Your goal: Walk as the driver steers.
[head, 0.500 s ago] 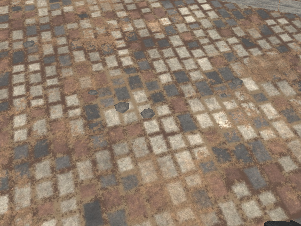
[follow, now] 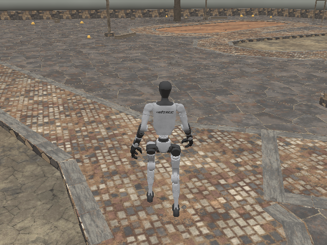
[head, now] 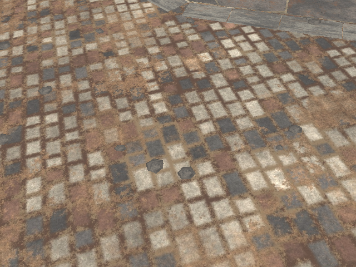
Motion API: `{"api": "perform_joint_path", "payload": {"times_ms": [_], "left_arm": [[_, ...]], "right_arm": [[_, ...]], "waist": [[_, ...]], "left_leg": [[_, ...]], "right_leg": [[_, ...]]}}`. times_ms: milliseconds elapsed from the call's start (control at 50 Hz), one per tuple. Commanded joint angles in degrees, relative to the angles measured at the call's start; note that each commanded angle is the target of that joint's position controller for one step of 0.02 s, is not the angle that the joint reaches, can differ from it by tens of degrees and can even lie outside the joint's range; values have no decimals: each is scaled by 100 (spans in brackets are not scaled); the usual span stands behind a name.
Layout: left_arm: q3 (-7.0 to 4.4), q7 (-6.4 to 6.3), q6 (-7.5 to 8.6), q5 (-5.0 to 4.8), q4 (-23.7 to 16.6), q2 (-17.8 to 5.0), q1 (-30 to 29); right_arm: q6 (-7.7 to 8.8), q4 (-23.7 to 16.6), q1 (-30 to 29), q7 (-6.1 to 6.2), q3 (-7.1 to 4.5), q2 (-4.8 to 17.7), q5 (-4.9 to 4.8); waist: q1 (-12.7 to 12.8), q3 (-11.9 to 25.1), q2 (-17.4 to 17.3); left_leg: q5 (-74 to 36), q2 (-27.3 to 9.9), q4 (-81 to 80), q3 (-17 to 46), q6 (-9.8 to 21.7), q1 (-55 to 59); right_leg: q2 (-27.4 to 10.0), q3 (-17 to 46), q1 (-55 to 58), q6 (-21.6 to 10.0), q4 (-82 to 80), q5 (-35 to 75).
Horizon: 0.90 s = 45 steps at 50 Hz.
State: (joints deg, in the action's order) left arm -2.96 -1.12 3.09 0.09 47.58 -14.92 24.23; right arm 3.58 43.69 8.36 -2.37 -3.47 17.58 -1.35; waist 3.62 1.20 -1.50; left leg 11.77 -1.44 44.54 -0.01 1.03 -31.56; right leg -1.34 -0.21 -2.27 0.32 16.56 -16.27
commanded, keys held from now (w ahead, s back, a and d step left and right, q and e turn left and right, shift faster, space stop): w+q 0.44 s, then w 0.04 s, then w+e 0.12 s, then w+q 0.32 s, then q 0.08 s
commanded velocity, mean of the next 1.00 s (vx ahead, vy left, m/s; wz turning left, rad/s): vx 0.47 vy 0.00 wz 0.37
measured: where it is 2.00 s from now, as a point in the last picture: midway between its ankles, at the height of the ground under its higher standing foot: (155, 215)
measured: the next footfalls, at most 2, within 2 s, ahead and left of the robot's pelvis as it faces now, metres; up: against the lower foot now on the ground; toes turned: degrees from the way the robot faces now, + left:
left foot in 0.16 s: +0.22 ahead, +0.16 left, +0.00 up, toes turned +8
right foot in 0.68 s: +0.56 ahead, +0.02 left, +0.00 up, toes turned +18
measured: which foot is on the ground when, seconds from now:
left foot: up 0.00-0.14, down 0.16-0.70, up 0.72-1.00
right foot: down 0.00-0.20, up 0.22-0.66, down 0.68-1.00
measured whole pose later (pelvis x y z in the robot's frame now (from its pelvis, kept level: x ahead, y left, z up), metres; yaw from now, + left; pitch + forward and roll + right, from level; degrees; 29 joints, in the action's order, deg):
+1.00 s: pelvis +0.53 +0.11 +0.00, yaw +26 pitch +0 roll -2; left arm -3.2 0.1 5.6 0.7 46.7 -14.8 18.4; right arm 1.5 41.7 11.5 -0.5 -4.0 17.1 -0.8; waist 2.8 -2.3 -2.7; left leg 1.5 -4.9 49.3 5.0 -0.4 -40.0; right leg 2.6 -8.9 -2.4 -2.9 14.2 -12.5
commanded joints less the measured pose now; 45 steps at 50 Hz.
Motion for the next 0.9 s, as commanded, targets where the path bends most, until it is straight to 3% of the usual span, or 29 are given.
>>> {"api": "perform_joint_path", "payload": {"times_ms": [20,100,140,160,180,200,220,240,260,280,300,360,420,480,540,620,640,660,680,700,720,740,760,780,820,900], "left_arm": [[-261,14,87,-13,-273,-1017,-77],[-343,42,80,-109,-159,-1196,-62],[-368,18,45,-132,-177,-1278,-255],[-341,-12,27,-106,-202,-1201,-217],[-282,-59,46,-4,-325,-1098,-217],[-36,-20,166,114,-706,-398,89],[-83,25,356,-40,-642,-712,-238],[-171,82,467,-235,-806,-1032,-689],[-140,64,534,-191,-843,-987,-908],[-163,20,543,-28,-825,-940,-1015],[-195,8,507,19,-852,-942,-884],[-190,35,338,74,-877,-789,-815],[-118,33,299,106,-1126,-609,-1517],[-25,120,360,54,-1247,-423,-2132],[-24,227,415,-44,-1298,-510,-2445],[-72,287,424,-42,-1463,-690,-2623],[-121,273,436,-28,-1442,-768,-2382],[-219,243,456,-12,-1285,-915,-1737],[-306,210,473,63,-1136,-1165,-773],[-454,188,434,142,-982,-1654,34],[-365,232,386,3,-845,-1251,248],[-256,210,354,-53,-883,-928,-107],[-204,181,310,-10,-941,-797,-482],[-158,182,298,29,-909,-677,-763],[-122,185,363,83,-872,-559,-1039],[-195,187,456,63,-669,-691,-1089]], "right_arm": [[41,-631,-1026,-105,89,40,-18],[-21,-773,-1097,-125,67,258,-13],[-30,-663,-525,-112,-51,462,33],[-50,-421,262,-80,-207,704,27],[-90,-222,1205,-4,-383,1065,-14],[-108,-184,1621,39,-512,1756,-3],[-58,-258,1602,34,-350,1291,-39],[-6,-272,1320,45,-275,1060,27],[29,-336,1045,56,-244,945,48],[24,-400,712,55,-200,792,74],[36,-498,505,74,-172,731,140],[56,-574,363,145,-174,632,92],[57,-482,615,247,-227,772,51],[17,-357,881,307,-234,782,13],[24,-157,1229,300,-202,745,-1],[-48,25,1504,293,-227,819,35],[-77,32,1458,296,-226,836,28],[-104,6,1355,291,-199,801,36],[-108,-127,1223,277,-106,624,95],[-32,-197,1867,268,34,177,48],[29,-151,1890,259,45,315,-4],[46,-217,1401,247,-89,780,-96],[44,-322,971,244,-94,784,-87],[33,-390,739,237,-98,691,-31],[-76,-305,944,237,-126,510,-21],[-215,-345,835,269,-114,271,5]], "waist": [[191,-539,898],[99,-695,882],[-340,-354,833],[-690,146,642],[-1118,693,249],[-892,1408,-1549],[-1054,1706,-1071],[-1035,917,-818],[-884,548,-286],[-675,231,107],[-435,201,-162],[-234,25,-215],[-412,-247,-122],[-675,-261,-236],[-864,-296,-289],[-856,-397,-317],[-672,-288,-361],[-300,117,-318],[164,963,-147],[165,1919,1098],[201,2022,1680],[253,1060,1022],[151,488,602],[4,22,429],[-276,-174,720],[-378,-321,550]], "left_leg": [[-494,-64,-599,-130,-71,-439],[-365,-27,-924,-253,202,-19],[-316,278,-1153,-534,449,946],[-363,521,-1234,-619,604,2049],[-305,147,-1206,178,861,3561],[1282,-1429,-2155,3566,1935,5156],[1855,-1721,-2966,4722,1981,5316],[1421,-1610,-2969,3971,1753,4796],[688,-1356,-2890,3287,1601,4087],[126,-1109,-2961,2738,1448,3383],[-281,-988,-3061,2518,1484,2877],[-754,-754,-3352,2048,1575,2099],[-1036,-560,-3404,1694,1458,1754],[-833,-373,-3315,1401,1209,1560],[-671,-649,-3193,1474,1157,2015],[-1674,-1078,-2701,1705,1013,3105],[-2485,-1011,-2377,1708,947,3184],[-3365,-752,-1669,1559,846,3117],[-2986,-446,-394,1367,672,2383],[-762,451,1779,787,217,299],[2017,596,2671,1003,128,-725],[1690,270,3050,1116,128,-1175],[1204,1,2946,885,109,-1148],[879,-155,2586,806,70,-1059],[467,-395,2220,775,17,-550],[-229,-458,1752,788,-123,-820]], "right_leg": [[-1182,473,-6,-896,-795,801],[-1470,207,5,-800,-640,1198],[-1364,-227,-5,-587,245,3143],[-1139,-579,-235,-419,1308,4073],[-924,-756,-1289,-152,2825,3525],[144,-624,-3483,294,5172,-238],[202,547,-4102,187,5916,-1433],[-63,584,-4590,43,6054,-1036],[-298,542,-4410,-59,5753,-605],[-458,503,-4133,-77,5288,-272],[-558,568,-3735,-52,5027,-77],[-542,459,-3379,150,4413,137],[-391,379,-3450,333,3182,1094],[-123,260,-2868,357,1913,2197],[-124,275,-2769,215,1493,2581],[-90,245,-3028,-213,1184,1517],[41,149,-2636,-322,1057,1231],[169,18,-1702,-486,850,1338],[-427,550,-51,-825,1124,1552],[-1745,2758,2268,-1621,994,661],[-2245,4192,2503,-1764,274,-364],[-2109,3590,1750,-1485,104,-912],[-1889,2816,966,-1287,-33,-637],[-1634,2260,270,-1203,-271,-169],[-1336,1485,-431,-1067,-627,457],[-1261,499,-599,-1139,-902,1658]]}}
Keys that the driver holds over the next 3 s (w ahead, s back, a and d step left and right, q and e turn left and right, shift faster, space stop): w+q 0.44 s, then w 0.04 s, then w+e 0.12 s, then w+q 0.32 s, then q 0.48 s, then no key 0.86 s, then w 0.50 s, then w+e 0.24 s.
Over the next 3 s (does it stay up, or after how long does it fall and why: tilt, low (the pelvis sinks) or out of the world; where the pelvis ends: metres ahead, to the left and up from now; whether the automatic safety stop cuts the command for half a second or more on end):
stays up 0.88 0.40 -0.02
